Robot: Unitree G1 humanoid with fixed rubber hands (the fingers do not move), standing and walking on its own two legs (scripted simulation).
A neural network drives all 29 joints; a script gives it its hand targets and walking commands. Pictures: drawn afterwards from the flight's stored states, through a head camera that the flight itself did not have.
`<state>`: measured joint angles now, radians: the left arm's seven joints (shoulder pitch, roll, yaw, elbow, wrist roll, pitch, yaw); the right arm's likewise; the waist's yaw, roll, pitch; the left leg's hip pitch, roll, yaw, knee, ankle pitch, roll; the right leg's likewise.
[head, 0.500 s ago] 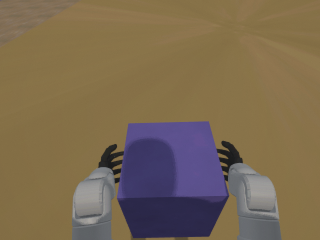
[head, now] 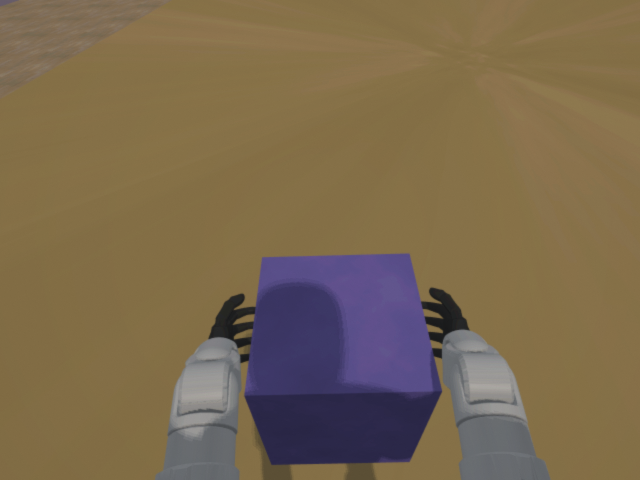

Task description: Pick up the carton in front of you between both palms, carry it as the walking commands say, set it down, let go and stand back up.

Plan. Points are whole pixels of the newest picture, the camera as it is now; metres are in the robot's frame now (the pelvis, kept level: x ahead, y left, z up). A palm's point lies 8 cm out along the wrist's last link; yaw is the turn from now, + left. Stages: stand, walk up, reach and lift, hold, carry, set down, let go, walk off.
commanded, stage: carry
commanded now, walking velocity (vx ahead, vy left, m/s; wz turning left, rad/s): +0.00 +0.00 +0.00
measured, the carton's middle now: (338, 362) +0.31 +0.00 -0.04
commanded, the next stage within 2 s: hold in 0.36 s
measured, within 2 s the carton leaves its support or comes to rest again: neither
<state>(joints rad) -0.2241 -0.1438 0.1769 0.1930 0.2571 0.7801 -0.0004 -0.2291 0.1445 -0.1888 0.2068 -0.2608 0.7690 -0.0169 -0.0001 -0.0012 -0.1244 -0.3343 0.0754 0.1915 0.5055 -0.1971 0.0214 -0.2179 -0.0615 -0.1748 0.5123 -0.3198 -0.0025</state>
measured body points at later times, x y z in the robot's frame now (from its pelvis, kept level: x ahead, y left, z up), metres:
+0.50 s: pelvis -0.01 -0.01 +0.01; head -0.03 +0.00 +0.46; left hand +0.28 +0.14 +0.04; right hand +0.28 -0.17 +0.04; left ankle +0.04 +0.11 -0.74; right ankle -0.03 -0.11 -0.74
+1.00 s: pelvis -0.04 +0.01 +0.00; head -0.08 +0.04 +0.45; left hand +0.28 +0.12 +0.05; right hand +0.24 -0.18 +0.05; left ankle +0.04 +0.11 -0.74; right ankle -0.03 -0.11 -0.74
